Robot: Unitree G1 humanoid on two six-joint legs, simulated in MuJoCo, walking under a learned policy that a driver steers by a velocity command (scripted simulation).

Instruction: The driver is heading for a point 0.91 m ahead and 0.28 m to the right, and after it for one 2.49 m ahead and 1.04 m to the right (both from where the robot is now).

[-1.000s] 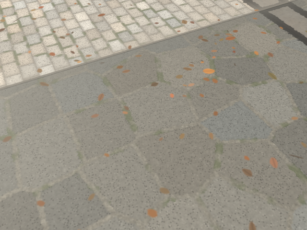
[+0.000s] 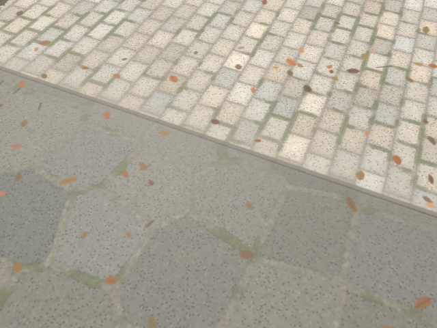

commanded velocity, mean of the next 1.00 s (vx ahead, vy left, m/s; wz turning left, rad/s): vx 1.00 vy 0.00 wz -0.34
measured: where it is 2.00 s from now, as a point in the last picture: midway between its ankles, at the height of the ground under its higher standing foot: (340, 93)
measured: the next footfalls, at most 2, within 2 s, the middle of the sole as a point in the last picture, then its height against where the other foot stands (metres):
left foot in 0.32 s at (160, 319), level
right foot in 0.80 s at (231, 201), level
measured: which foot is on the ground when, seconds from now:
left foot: up 0.00-0.30, down 0.32-0.80, up 0.82-1.00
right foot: down 0.00-0.34, up 0.36-0.78, down 0.80-1.00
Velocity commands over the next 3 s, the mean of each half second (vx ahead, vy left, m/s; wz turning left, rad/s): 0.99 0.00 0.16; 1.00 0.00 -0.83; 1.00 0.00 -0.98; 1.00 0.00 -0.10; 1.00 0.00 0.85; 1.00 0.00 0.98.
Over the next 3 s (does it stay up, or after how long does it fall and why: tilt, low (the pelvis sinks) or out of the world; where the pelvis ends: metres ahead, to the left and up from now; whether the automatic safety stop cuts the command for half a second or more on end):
stays up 2.11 -1.05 -0.02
